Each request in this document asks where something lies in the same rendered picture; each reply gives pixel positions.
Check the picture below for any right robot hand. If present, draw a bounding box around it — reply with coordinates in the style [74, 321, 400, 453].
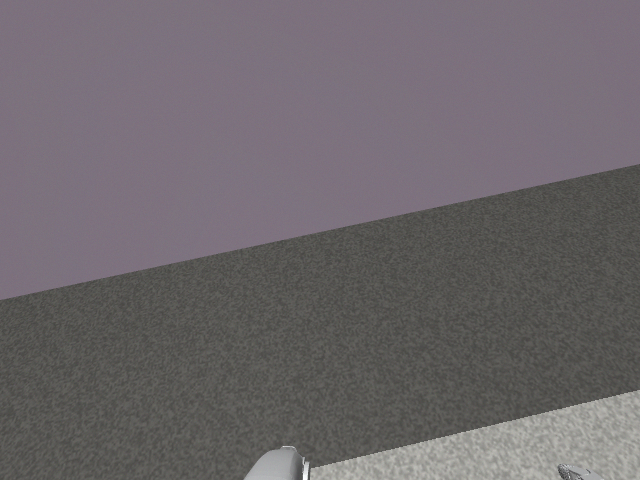
[558, 464, 604, 480]

